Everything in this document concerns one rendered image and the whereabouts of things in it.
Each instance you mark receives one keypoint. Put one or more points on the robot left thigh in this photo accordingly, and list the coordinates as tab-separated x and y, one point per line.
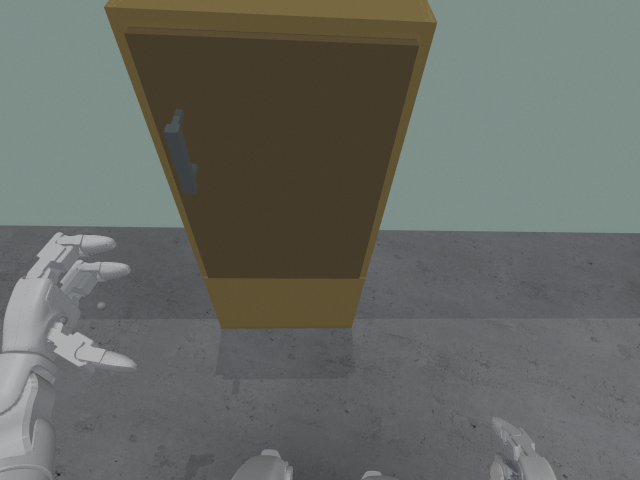
264	467

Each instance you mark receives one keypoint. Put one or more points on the handle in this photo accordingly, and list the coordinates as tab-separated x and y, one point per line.
186	171

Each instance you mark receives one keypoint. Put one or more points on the left robot shin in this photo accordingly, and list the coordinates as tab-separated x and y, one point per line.
271	452

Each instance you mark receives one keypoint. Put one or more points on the robot right hand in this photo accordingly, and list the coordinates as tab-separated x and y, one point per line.
521	447

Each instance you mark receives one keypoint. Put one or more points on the cupboard door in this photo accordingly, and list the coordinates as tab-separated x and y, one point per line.
292	135

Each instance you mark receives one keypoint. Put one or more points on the robot left forearm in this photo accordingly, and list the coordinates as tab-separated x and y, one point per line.
27	396

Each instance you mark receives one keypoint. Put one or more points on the robot left hand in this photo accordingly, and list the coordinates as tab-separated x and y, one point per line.
36	304

